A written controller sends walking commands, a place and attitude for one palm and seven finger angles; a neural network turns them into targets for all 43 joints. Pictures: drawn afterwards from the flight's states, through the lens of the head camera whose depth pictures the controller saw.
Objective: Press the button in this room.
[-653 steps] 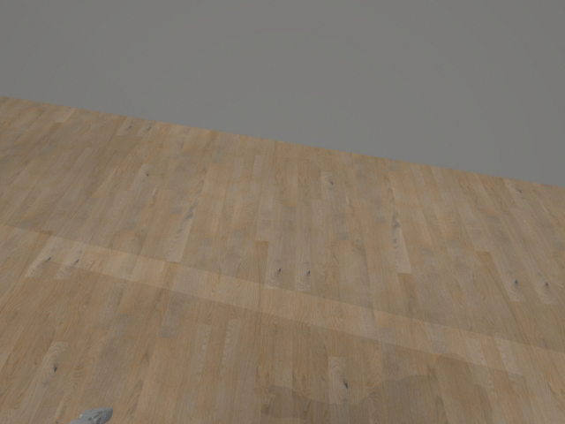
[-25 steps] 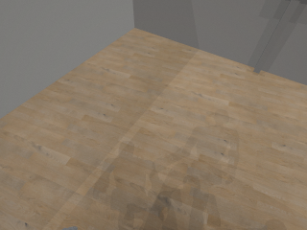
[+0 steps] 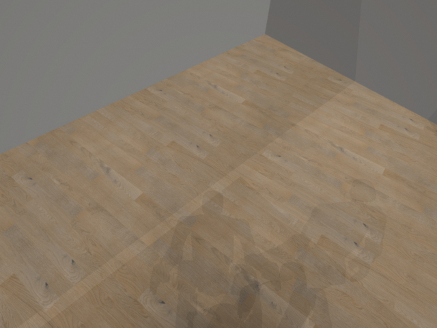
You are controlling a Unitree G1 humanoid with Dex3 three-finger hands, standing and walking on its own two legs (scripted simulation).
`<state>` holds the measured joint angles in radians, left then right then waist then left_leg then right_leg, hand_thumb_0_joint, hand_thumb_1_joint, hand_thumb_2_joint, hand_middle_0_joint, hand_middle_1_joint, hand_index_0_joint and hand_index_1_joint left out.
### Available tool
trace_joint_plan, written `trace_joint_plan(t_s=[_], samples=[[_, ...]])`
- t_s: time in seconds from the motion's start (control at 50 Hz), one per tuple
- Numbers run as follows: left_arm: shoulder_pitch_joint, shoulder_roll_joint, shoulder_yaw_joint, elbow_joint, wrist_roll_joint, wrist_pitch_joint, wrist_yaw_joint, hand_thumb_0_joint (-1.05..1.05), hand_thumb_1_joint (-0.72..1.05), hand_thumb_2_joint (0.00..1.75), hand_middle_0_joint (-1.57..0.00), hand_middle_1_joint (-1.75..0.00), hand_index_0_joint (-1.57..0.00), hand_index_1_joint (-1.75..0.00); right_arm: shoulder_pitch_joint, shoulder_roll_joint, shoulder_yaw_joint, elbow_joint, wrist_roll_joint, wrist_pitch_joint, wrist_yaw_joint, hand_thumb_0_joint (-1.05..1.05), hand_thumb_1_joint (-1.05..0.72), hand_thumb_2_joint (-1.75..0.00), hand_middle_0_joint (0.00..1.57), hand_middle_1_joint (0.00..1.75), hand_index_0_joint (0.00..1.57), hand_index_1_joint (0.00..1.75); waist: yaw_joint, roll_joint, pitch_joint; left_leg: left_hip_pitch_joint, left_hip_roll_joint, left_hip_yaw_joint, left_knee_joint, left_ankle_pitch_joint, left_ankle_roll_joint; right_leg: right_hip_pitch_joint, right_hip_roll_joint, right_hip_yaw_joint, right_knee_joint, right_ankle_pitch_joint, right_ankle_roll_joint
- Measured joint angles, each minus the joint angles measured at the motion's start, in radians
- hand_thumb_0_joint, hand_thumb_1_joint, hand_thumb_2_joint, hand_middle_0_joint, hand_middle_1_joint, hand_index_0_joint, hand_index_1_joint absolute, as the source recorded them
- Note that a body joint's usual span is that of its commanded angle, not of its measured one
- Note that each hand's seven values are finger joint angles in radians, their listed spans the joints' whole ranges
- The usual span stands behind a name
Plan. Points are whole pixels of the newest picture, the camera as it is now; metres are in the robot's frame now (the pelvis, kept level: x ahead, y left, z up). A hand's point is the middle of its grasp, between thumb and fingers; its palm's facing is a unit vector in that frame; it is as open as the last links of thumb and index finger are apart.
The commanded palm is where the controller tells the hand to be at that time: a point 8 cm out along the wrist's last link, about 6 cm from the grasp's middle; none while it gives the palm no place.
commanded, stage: turn or walk to find it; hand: left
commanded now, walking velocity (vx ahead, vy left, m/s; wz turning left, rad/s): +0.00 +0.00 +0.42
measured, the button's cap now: out of the picture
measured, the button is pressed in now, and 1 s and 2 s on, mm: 0 0 0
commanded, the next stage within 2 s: none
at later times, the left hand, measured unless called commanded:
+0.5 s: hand out of the picture +0.06 +0.18 -0.13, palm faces +0.21 -0.93 -0.29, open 7.3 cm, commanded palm none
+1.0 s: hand out of the picture -0.09 +0.21 -0.17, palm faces +0.46 -0.85 -0.25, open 7.3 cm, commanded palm none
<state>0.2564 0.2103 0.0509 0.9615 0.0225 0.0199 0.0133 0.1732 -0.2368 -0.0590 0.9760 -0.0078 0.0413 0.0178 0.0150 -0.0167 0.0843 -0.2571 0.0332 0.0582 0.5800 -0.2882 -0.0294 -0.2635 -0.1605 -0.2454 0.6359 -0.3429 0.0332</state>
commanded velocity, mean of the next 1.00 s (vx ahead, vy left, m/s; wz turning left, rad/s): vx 0.00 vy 0.00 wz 0.42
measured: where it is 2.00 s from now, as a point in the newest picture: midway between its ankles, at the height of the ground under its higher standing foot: outside the picture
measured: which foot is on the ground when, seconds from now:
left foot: down 0.00-0.42, up 0.44-0.84, down 0.86-1.00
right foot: down 0.00-0.00, up 0.02-0.38, down 0.40-0.86, up 0.88-1.00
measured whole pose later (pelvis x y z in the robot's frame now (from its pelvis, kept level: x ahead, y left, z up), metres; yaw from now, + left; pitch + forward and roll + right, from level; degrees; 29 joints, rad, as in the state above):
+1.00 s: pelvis -0.02 +0.00 +0.01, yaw +25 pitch +0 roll +0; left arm 0.24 0.26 0.07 1.00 0.02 0.07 0.01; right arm 0.13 -0.20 -0.04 0.96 -0.02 0.01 0.00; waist 0.03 -0.04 0.08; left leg -0.23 0.00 0.04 0.54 -0.30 0.02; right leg -0.42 -0.10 -0.09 1.03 -0.48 0.07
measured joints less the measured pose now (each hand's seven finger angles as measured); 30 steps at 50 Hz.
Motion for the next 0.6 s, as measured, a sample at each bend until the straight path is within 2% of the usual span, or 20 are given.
trace_joint_plan(t_s=[0.02,0.06,0.1,0.16,0.26,0.34,0.38,0.4,0.42,0.44,0.48,0.54,0.6], samples=[[-0.001,0.014,0.006,0.006,-0.004,0.010,0.001,0.00,0.91,0.89,-0.21,-0.30,-0.20,-0.30,-0.010,0.010,0.001,-0.003,-0.002,-0.007,-0.001,0.00,-0.91,-0.90,0.20,0.30,0.19,0.29,0.006,-0.020,0.005,-0.006,-0.012,0.006,0.014,0.001,0.019,-0.026,-0.008,0.025,0.063,-0.066,0.013],[-0.005,0.035,0.013,0.021,-0.005,0.036,0.006,0.00,0.91,0.89,-0.20,-0.30,-0.20,-0.30,-0.021,0.026,0.007,-0.011,-0.005,-0.018,-0.004,0.00,-0.91,-0.90,0.20,0.30,0.20,0.29,0.010,-0.036,0.005,-0.010,-0.020,0.007,0.032,-0.036,0.044,-0.087,0.016,0.095,0.219,-0.176,0.024],[-0.016,0.044,0.018,0.034,-0.006,0.050,0.004,0.01,0.91,0.89,-0.20,-0.30,-0.20,-0.30,-0.021,0.036,0.013,-0.017,-0.008,-0.024,-0.012,0.00,-0.91,-0.90,0.20,0.30,0.20,0.29,0.004,-0.030,-0.002,-0.001,-0.023,-0.009,0.005,-0.035,0.052,-0.136,0.045,0.137,0.341,-0.174,0.030],[-0.038,0.048,0.019,0.028,-0.007,0.043,-0.002,0.01,0.91,0.89,-0.20,-0.30,-0.20,-0.30,-0.018,0.041,0.020,-0.017,-0.008,-0.027,-0.019,0.00,-0.90,-0.90,0.20,0.30,0.20,0.30,0.001,-0.016,-0.007,0.019,-0.032,-0.034,-0.059,0.008,0.053,-0.171,0.066,0.172,0.403,-0.122,0.039],[-0.075,0.036,0.013,-0.004,-0.011,0.032,-0.002,0.01,0.91,0.90,-0.20,-0.30,-0.20,-0.30,-0.007,0.041,0.018,-0.016,-0.010,-0.024,-0.018,0.00,-0.90,-0.90,0.20,0.30,0.20,0.30,-0.009,0.009,-0.016,0.028,-0.047,-0.072,-0.108,0.045,0.053,-0.157,0.084,0.202,0.318,-0.106,0.048],[-0.105,0.018,0.005,-0.030,-0.014,0.024,-0.001,0.00,0.91,0.90,-0.20,-0.30,-0.20,-0.30,0.006,0.035,0.010,-0.016,-0.014,-0.014,-0.015,0.00,-0.90,-0.90,0.21,0.30,0.20,0.30,-0.028,0.030,-0.019,0.010,-0.059,-0.108,-0.096,0.049,0.039,-0.099,0.104,0.208,0.162,-0.098,0.042],[-0.114,0.009,0.000,-0.042,-0.016,0.013,-0.001,0.00,0.91,0.90,-0.20,-0.30,-0.20,-0.30,0.016,0.029,0.004,-0.016,-0.013,-0.009,-0.014,0.00,-0.90,-0.90,0.21,0.30,0.20,0.30,-0.034,0.040,-0.022,-0.009,-0.066,-0.126,-0.072,0.043,0.027,-0.050,0.116,0.202,0.044,-0.041,0.037],[-0.112,0.006,-0.004,-0.050,-0.015,0.005,-0.001,0.00,0.91,0.90,-0.20,-0.30,-0.20,-0.30,0.023,0.026,0.001,-0.016,-0.010,-0.006,-0.013,0.00,-0.90,-0.90,0.21,0.30,0.20,0.30,-0.034,0.041,-0.027,-0.023,-0.072,-0.133,-0.050,0.034,0.020,-0.015,0.118,0.197,-0.040,0.012,0.034],[-0.112,-0.004,-0.006,-0.052,-0.011,-0.005,0.001,0.00,0.91,0.90,-0.20,-0.30,-0.20,-0.30,0.027,0.017,-0.004,-0.014,-0.006,-0.004,-0.012,0.00,-0.90,-0.90,0.21,0.30,0.20,0.30,-0.034,0.059,-0.027,-0.041,-0.068,-0.145,-0.015,0.020,0.016,-0.004,0.128,0.183,-0.066,0.040,-0.003],[-0.111,-0.015,-0.011,-0.056,-0.006,-0.011,0.001,0.00,0.91,0.90,-0.20,-0.30,-0.20,-0.30,0.030,0.009,-0.011,-0.012,-0.004,0.002,-0.012,0.00,-0.90,-0.90,0.21,0.30,0.20,0.30,-0.037,0.075,-0.023,-0.066,-0.069,-0.153,0.052,-0.052,0.014,-0.004,0.131,0.168,-0.057,0.040,-0.031],[-0.099,-0.031,-0.017,-0.062,-0.004,-0.018,0.003,0.00,0.91,0.89,-0.20,-0.30,-0.20,-0.30,0.036,-0.001,-0.021,-0.006,-0.006,0.018,-0.012,0.00,-0.90,-0.90,0.20,0.30,0.20,0.30,-0.037,0.079,-0.024,-0.134,-0.083,-0.144,0.253,-0.163,0.012,0.004,0.117,0.146,-0.052,0.027,-0.060],[-0.074,-0.048,-0.021,-0.059,-0.004,-0.017,0.004,0.00,0.91,0.89,-0.20,-0.30,-0.20,-0.30,0.038,-0.017,-0.030,0.005,-0.010,0.028,-0.004,0.00,-0.91,-0.90,0.20,0.30,0.20,0.29,-0.035,0.080,-0.021,-0.208,-0.071,-0.119,0.500,-0.137,-0.001,0.032,0.104,0.121,-0.092,0.039,-0.065],[-0.053,-0.056,-0.022,-0.046,-0.002,-0.015,0.006,0.00,0.91,0.89,-0.20,-0.30,-0.20,-0.30,0.042,-0.022,-0.032,0.010,-0.010,0.029,0.000,0.00,-0.91,-0.90,0.20,0.30,0.20,0.29,-0.038,0.072,-0.016,-0.228,-0.041,-0.105,0.581,-0.092,-0.019,0.051,0.092,0.093,-0.122,0.052,-0.065]])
